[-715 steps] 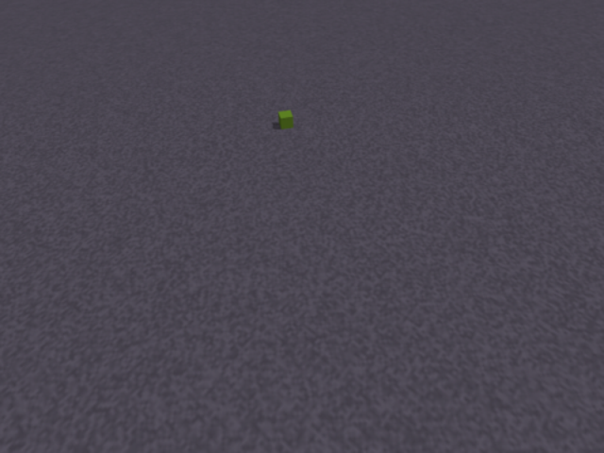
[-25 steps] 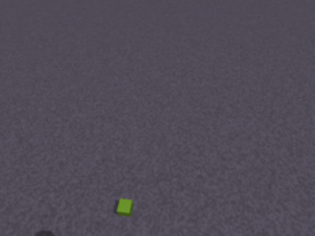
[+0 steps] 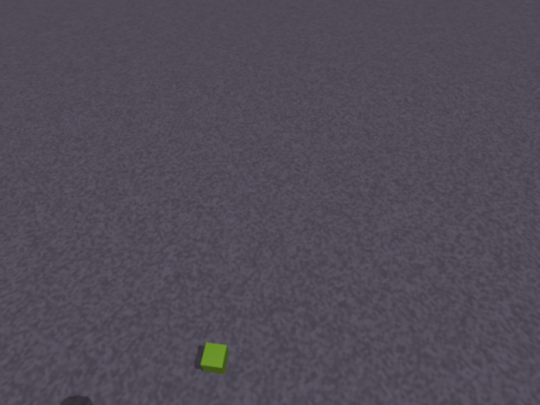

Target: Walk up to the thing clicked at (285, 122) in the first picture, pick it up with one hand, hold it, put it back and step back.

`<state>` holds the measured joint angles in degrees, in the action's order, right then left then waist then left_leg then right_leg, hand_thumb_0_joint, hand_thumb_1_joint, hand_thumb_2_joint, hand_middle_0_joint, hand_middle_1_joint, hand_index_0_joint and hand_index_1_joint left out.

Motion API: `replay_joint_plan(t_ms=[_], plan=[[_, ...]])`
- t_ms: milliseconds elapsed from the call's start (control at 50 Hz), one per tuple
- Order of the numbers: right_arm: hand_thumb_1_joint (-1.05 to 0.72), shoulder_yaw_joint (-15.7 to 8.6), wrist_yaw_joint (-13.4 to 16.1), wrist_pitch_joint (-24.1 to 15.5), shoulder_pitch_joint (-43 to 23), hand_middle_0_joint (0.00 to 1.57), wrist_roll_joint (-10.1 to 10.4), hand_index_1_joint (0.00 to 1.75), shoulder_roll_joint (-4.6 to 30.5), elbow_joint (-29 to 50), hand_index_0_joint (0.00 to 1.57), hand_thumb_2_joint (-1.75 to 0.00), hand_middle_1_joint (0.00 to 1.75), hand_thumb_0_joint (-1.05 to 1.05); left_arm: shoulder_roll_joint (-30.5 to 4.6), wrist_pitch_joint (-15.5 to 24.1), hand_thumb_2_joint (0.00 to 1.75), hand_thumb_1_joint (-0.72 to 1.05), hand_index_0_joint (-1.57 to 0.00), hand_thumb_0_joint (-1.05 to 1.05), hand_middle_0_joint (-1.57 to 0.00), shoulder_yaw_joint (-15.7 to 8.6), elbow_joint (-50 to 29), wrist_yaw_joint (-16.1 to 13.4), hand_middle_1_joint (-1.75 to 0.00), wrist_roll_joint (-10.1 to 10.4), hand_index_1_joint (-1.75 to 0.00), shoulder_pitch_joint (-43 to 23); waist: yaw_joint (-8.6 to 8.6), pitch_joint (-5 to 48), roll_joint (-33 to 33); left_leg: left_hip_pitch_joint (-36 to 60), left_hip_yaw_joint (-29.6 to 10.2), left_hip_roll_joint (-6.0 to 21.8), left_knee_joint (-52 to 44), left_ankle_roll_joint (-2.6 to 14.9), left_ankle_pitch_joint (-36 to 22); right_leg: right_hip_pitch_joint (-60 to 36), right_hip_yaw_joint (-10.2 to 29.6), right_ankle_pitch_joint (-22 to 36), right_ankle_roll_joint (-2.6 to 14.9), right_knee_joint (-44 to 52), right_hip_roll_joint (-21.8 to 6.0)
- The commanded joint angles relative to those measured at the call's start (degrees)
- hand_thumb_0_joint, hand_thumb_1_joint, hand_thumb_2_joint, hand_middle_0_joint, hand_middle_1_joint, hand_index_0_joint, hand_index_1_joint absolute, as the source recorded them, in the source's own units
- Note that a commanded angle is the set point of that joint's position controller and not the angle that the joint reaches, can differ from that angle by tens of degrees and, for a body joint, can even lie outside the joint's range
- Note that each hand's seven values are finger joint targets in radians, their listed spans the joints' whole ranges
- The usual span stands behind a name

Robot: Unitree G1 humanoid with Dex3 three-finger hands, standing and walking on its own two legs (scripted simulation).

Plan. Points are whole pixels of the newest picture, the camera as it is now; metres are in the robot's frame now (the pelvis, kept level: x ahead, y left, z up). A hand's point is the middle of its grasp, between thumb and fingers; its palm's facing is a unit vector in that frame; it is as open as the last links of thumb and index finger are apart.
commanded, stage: stand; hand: left
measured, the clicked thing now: (215, 358) +0.43 +0.23 -0.75
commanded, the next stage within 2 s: walk up in 0.62 s
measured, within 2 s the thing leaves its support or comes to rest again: neither
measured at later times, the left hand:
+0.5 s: hand out of the picture +0.07 +0.25 -0.16, palm faces -0.04 -0.94 -0.34, open 7.4 cm
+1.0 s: hand out of the picture +0.07 +0.37 -0.17, palm faces -0.03 -0.91 -0.41, open 7.4 cm
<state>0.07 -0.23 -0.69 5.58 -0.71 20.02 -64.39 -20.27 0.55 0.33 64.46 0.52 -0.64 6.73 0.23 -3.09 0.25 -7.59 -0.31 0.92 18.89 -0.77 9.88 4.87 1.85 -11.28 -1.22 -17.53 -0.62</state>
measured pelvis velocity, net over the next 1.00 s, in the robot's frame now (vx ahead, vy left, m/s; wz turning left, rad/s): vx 0.03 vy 0.08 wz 0.00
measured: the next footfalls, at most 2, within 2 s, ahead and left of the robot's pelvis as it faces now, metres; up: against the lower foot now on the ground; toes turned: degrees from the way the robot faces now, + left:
left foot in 0.88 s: +0.10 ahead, +0.20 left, +0.00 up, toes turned -1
right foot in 1.18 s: +0.09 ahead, -0.05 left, +0.00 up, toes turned +0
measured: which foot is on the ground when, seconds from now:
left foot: down 0.00-0.66, up 0.68-0.86, down 0.88-1.00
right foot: down 0.00-0.88, up 0.90-1.00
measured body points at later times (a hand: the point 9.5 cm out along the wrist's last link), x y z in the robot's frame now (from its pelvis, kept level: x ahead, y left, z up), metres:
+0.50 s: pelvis +0.00 +0.00 +0.00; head +0.01 +0.00 +0.45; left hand +0.07 +0.30 -0.13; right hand +0.08 -0.30 -0.13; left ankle +0.00 +0.13 -0.75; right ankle -0.02 -0.13 -0.75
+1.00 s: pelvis +0.03 +0.08 -0.02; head +0.07 +0.09 +0.43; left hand +0.08 +0.41 -0.15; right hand +0.10 -0.24 -0.13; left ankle +0.06 +0.20 -0.75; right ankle +0.00 -0.10 -0.71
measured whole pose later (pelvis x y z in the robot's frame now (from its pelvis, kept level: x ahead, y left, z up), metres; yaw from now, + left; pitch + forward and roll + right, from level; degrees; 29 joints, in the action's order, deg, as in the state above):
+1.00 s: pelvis +0.03 +0.08 -0.02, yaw +0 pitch -2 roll -1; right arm -3.6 -1.8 0.3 10.7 -2.3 20.2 -55.3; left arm -25.3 -0.5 -2.0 57.9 -0.9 -0.3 12.8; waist -0.3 -6.4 -1.5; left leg -15.9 0.2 1.6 33.1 0.0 15.2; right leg 16.3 6.5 -29.7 1.0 -47.8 -0.7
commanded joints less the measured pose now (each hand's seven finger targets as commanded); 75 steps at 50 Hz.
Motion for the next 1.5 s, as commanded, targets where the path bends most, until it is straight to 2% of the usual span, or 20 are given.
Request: replay_joint_plan(t_ms=[0, 580, 600, 640, 680, 700, 800, 840, 860, 880, 900, 960, 1080, 1120, 1160, 1200, 1260, 1320, 1380, 1480], plan=[[-0.9, -2.29, 0.61, -0.94, -1.7, 0.2, 0.3, 0.3, 12.59, 3.35, 0.2, -0.9, 0.3, 0.0, -12.15, 1.22, 0.9, 0.9, -0.2, 0.0, -0.2, -2.49, -3.36, -1.12, -0.3, -0.01, -0.3, -1.77, -0.06, 5.1, -0.39, 2.89, -4.89, 6.52, -1.77, 2.07, -10.01, 0.36, 3.67, 10.07, 1.97, 2.39, -6.8], [-0.9, -2.57, 0.61, -1.06, -1.35, 0.2, 0.29, 0.3, 12.58, 3.4, 0.2, -0.9, 0.3, 0.0, -12.18, 1.15, 0.9, 0.9, -0.2, 0.0, -0.2, -2.67, -3.59, -1.1, -0.3, -0.01, -0.3, -0.84, -0.37, 4.93, -0.08, 3.12, -5.17, 6.48, -2.25, 2.12, -9.63, 0.66, 3.65, 9.03, 2.19, 2.25, -6.67], [-0.9, -5.44, -0.59, 0.39, -0.3, 0.2, -1.45, 0.3, 16.35, 6.01, 0.2, -0.9, 0.3, 0.0, -16.64, 2.17, 0.9, 0.9, -0.2, 0.0, -0.2, -4.8, -3.5, -2.0, -0.3, 0.08, -0.3, 4.16, -1.66, 6.39, 3.01, 0.72, -1.66, 2.81, 4.07, 3.56, -1.12, -3.36, 4.92, 1.58, 4.16, 0.55, -6.73], [-0.9, -5.16, -1.48, 1.56, -2.29, 0.2, -2.3, 0.3, 12.46, 8.92, 0.2, -0.9, 0.3, 0.0, -20.12, 2.37, 0.9, 0.9, -0.2, 0.0, -0.2, -6.52, -3.43, -2.92, -0.3, -0.74, -0.3, 7.91, -3.43, 2.21, -5.12, -14.18, 1.16, -0.45, 14.78, 2.83, 15.1, -6.37, 15.51, -9.39, 9.67, 3.95, -14.94], [-0.9, -5.91, -2.36, 2.46, -2.08, 0.2, -2.72, 0.3, 13.33, 11.76, 0.2, -0.9, 0.3, 0.0, -21.18, 2.96, 0.9, 0.9, -0.2, 0.0, -0.2, -7.94, -6.8, -3.55, -0.3, -1.48, -0.3, 7.61, -4.04, -2.92, -6.54, -23.4, -5.23, 2.85, 30.84, 2.25, 19.05, -1.89, 23.74, -12.6, 16.76, 6.56, -23.13], [-0.9, -6.32, -2.69, 2.61, -0.58, 0.2, -2.53, 0.3, 13.47, 12.23, 0.2, -0.9, 0.3, 0.0, -20.09, 3.25, 0.9, 0.9, -0.2, 0.0, -0.2, -7.65, -8.17, -3.69, -0.3, -1.43, -0.3, 5.96, -2.75, -3.77, -5.68, -23.76, -6.95, 4.24, 33.18, 2.01, 17.73, -0.47, 22.0, -8.97, 16.9, 5.84, -22.64], [-0.9, -7.02, -3.32, 1.71, 4.87, 0.2, -1.79, 0.3, 11.3, 13.2, 0.2, -0.9, 0.3, 0.0, -16.97, 3.09, 0.9, 0.9, -0.2, 0.0, -0.2, -6.19, -12.8, -2.7, -0.3, -1.59, -0.3, 1.49, 0.9, 1.07, -9.39, -7.55, -1.94, 2.83, 15.53, 0.89, 13.12, 5.86, 5.33, 12.85, 10.75, -4.4, -13.05], [-0.9, -8.26, -2.2, 1.05, 11.86, 0.2, -1.73, 0.3, 12.5, 10.02, 0.2, -0.9, 0.3, 0.0, -13.49, 1.86, 0.9, 0.9, -0.2, 0.0, -0.2, -4.69, -14.31, -1.91, -0.3, -0.77, -0.3, -0.7, 4.56, 3.1, -3.48, 6.04, 1.62, -0.23, 3.67, 0.77, -1.83, 14.43, -0.94, 4.6, 5.43, -16.85, -6.07], [-0.9, -9.09, -1.4, 0.38, 13.12, 0.2, -2.5, 0.3, 16.79, 10.24, 0.2, -0.9, 0.3, 0.0, -8.48, 1.25, 0.9, 0.9, -0.2, 0.0, -0.2, -3.28, -14.61, -1.63, -0.3, -0.12, -0.3, 3.48, 3.92, 5.15, 11.07, 8.59, -14.18, 10.84, -3.15, 3.6, -5.51, 19.3, -2.81, -8.86, 2.43, -29.13, 1.32], [-0.9, -8.79, -0.93, -0.35, 9.16, 0.2, -1.99, 0.3, 20.1, 12.71, 0.2, -0.9, 0.3, 0.0, -9.37, 0.48, 0.9, 0.9, -0.2, 0.0, -0.2, -3.53, -13.01, -2.27, -0.3, 0.38, -0.3, 6.73, 1.97, 6.93, 11.61, 1.65, -25.9, 18.75, -5.57, 9.5, 4.22, 17.38, 2.91, -22.88, 2.26, -30.61, 2.8], [-0.9, -8.51, -0.91, -0.44, 6.12, 0.2, -0.95, 0.3, 20.32, 13.32, 0.2, -0.9, 0.3, 0.0, -13.41, 0.31, 0.9, 0.9, -0.2, 0.0, -0.2, -4.28, -11.61, -2.41, -0.3, 0.6, -0.3, 5.73, 1.36, 4.06, 8.65, -6.77, -26.47, 19.14, -5.37, 13.02, 10.0, 13.0, 5.72, -24.1, 2.82, -35.73, 0.96], [-0.9, -6.81, 0.06, -1.05, 1.98, 0.2, -1.0, 0.3, 16.05, 14.33, 0.2, -0.9, 0.3, 0.0, -13.26, 0.22, 0.9, 0.9, -0.2, 0.0, -0.2, -4.23, -9.11, -1.89, -0.3, 1.0, -0.3, 7.8, -0.64, 1.62, 8.82, -2.18, -14.63, 14.24, -0.1, 10.19, -0.99, 16.64, 5.85, -18.59, 3.16, -32.61, -1.12], [-0.9, -6.31, 1.08, -1.16, 2.91, 0.2, 0.16, 0.3, 16.54, 14.11, 0.2, -0.9, 0.3, 0.0, -12.39, -0.68, 0.9, 0.9, -0.2, 0.0, -0.2, -4.73, -9.15, -1.38, -0.3, 0.1, -0.3, 6.61, -0.41, 3.69, 8.87, -1.46, -10.48, 15.17, 6.45, 10.63, -25.08, 8.45, -1.22, -11.9, 2.58, -18.51, -0.16], [-0.9, -6.24, 1.41, -0.65, 1.95, 0.2, 0.8, 0.3, 16.47, 14.62, 0.2, -0.9, 0.3, 0.0, -12.62, -0.88, 0.9, 0.9, -0.2, 0.0, -0.2, -5.35, -9.06, -1.06, -0.3, -0.48, -0.3, 7.21, -1.47, 3.98, 7.22, -4.66, -9.34, 13.55, 9.19, 8.67, -21.63, 3.31, -1.7, -3.94, 3.62, -11.61, 0.31], [-0.9, -5.31, 1.66, -0.39, 2.57, 0.2, 1.7, 0.3, 13.66, 14.92, 0.2, -0.9, 0.3, 0.0, -16.31, -0.38, 0.9, 0.9, -0.2, 0.0, -0.2, -6.34, -10.07, -1.11, -0.3, -1.19, -0.3, 6.4, -1.37, 5.89, -1.64, -7.8, -4.96, 8.02, 15.4, 4.4, -13.02, -1.06, 8.34, 13.97, 6.81, -5.67, -7.19], [-0.9, -4.85, 1.92, 0.11, 3.58, 0.2, 1.72, 0.3, 11.32, 13.43, 0.2, -0.9, 0.3, 0.0, -17.16, -0.31, 0.9, 0.9, -0.2, 0.0, -0.2, -5.66, -12.81, -0.35, -0.3, -0.32, -0.3, -1.12, 0.95, 3.35, -7.52, -2.34, 0.8, -0.24, 18.03, 1.49, 12.66, 10.27, 14.51, 12.75, 13.68, -3.69, -14.74], [-0.9, -5.02, 1.7, -0.86, 4.91, 0.2, 0.81, 0.3, 12.92, 11.46, 0.2, -0.9, 0.3, 0.0, -14.2, -0.79, 0.9, 0.9, -0.2, 0.0, -0.2, -4.83, -13.82, -0.17, -0.3, -0.13, -0.3, -2.98, 1.56, 3.43, -7.89, 0.15, -2.09, 2.83, 10.31, 2.52, 0.87, 10.8, 8.21, 13.63, 8.49, -6.92, -9.38], [-0.9, -5.29, 1.66, -1.92, 4.2, 0.2, 0.48, 0.3, 16.41, 10.8, 0.2, -0.9, 0.3, 0.0, -13.59, -1.24, 0.9, 0.9, -0.2, 0.0, -0.2, -4.99, -13.15, 0.03, -0.3, -0.28, -0.3, -1.79, 0.37, 5.15, -1.71, -1.36, -10.73, 10.98, 4.98, 7.66, -10.46, 6.96, 3.59, 8.47, 4.36, -14.31, -3.35], [-0.9, -5.08, 1.84, -2.31, 1.52, 0.2, 0.41, 0.3, 16.57, 11.25, 0.2, -0.9, 0.3, 0.0, -12.65, -1.48, 0.9, 0.9, -0.2, 0.0, -0.2, -4.74, -12.71, 0.2, -0.3, -0.03, -0.3, -1.3, -0.52, 5.19, 3.58, -1.55, -9.87, 12.08, 4.25, 8.13, -15.76, 5.75, 2.74, 7.69, 4.28, -14.01, -2.81], [-0.9, -4.35, 1.68, -1.86, 0.1, 0.2, 0.54, 0.3, 14.76, 11.36, 0.2, -0.9, 0.3, 0.0, -13.5, -1.24, 0.9, 0.9, -0.2, 0.0, -0.2, -4.73, -12.19, 0.85, -0.3, -0.13, -0.3, -2.39, -0.47, 6.47, 3.08, -3.88, -4.28, 7.05, 4.08, 3.88, -5.05, 0.85, 5.41, 11.8, 5.76, -8.62, -5.15]])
